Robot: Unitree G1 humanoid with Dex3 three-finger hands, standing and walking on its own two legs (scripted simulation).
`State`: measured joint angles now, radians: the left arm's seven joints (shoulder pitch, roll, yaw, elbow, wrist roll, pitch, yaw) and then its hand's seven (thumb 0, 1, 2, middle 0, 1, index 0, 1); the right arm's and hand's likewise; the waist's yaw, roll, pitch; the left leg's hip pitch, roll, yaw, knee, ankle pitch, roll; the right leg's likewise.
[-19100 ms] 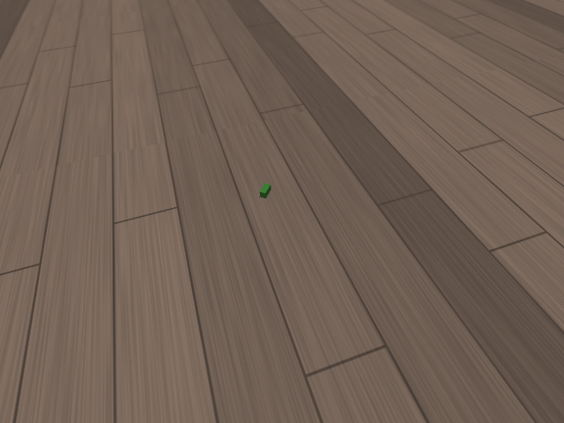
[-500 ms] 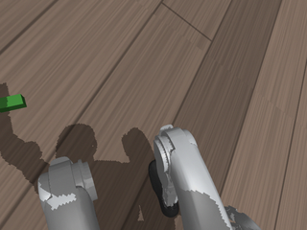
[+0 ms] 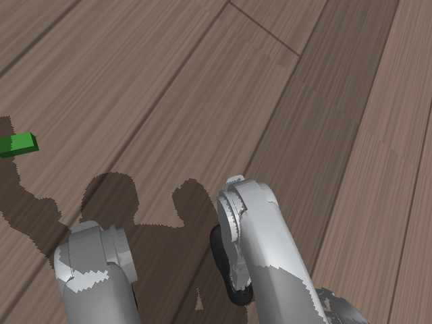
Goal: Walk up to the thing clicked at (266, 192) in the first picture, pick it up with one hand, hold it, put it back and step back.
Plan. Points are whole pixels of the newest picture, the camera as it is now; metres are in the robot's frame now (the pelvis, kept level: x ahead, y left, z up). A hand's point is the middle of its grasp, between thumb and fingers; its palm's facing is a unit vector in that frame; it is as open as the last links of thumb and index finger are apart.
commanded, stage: rise first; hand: left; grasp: from above
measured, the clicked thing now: (16, 145) +0.51 +0.30 -0.30
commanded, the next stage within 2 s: approach in 0.64 s
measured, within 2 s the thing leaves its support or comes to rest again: neither
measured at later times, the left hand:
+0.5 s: hand out of the picture +0.47 +0.34 -0.18, palm faces -0.43 -0.09 -0.90, open 13.1 cm
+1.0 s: hand out of the picture +0.50 +0.31 -0.17, palm faces -0.40 -0.08 -0.91, open 13.2 cm
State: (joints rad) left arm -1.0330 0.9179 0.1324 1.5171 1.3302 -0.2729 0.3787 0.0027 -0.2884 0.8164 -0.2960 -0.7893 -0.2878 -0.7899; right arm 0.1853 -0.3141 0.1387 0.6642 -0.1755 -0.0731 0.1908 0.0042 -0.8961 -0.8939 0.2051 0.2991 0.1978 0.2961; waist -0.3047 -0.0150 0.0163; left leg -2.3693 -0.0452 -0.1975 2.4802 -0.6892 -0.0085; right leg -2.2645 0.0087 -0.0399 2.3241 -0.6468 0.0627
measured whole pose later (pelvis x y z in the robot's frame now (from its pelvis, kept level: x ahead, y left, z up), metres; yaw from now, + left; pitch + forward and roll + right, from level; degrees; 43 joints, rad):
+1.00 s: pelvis +0.00 +0.00 +0.00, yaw +0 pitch +33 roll -13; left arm -1.13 0.89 0.06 1.53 1.34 -0.26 0.40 0.00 -0.37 0.87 -0.24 -0.86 -0.23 -0.86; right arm 0.20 -0.31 0.14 0.66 -0.18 -0.08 0.19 0.00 -0.90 -0.89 0.21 0.30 0.20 0.30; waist -0.33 -0.03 0.02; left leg -2.37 -0.05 -0.20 2.48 -0.69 -0.01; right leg -2.27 0.01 -0.04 2.32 -0.64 0.06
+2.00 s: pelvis +0.00 +0.00 -0.01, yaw -2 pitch +31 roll -14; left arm -1.14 0.99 0.10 1.69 1.37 -0.24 0.50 0.00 -0.35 0.86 -0.25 -0.78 -0.23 -0.79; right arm 0.18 -0.34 0.23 0.62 -0.21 -0.11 0.19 0.00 -0.89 -0.90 0.20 0.30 0.20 0.30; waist -0.40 -0.07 0.11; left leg -2.38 -0.03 -0.22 2.51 -0.68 0.00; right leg -2.27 0.02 -0.06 2.33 -0.62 0.06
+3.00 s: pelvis +0.00 +0.01 -0.01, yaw -5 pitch +28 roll -17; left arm -1.13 1.09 0.12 1.74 1.36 -0.24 0.59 0.00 -0.23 0.76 -0.31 -0.77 -0.30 -0.77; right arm 0.16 -0.36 0.32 0.59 -0.25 -0.20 0.24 0.00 -0.90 -0.90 0.20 0.30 0.20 0.30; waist -0.43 -0.13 0.19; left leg -2.35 -0.02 -0.27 2.56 -0.73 0.00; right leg -2.23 0.04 -0.10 2.33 -0.62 0.08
